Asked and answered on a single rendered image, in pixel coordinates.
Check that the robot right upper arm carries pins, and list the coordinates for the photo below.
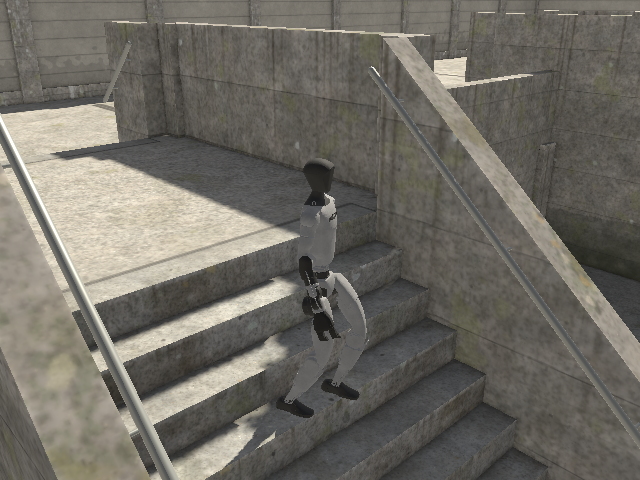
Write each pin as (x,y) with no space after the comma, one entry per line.
(309,222)

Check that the robot right forearm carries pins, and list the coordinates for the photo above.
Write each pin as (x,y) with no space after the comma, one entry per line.
(305,264)

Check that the robot right hand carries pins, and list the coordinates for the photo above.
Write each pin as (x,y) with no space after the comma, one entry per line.
(323,322)

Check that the robot left thigh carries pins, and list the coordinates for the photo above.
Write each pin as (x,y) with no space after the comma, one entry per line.
(350,306)

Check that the humanoid robot torso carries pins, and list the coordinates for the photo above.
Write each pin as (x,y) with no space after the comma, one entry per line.
(324,246)

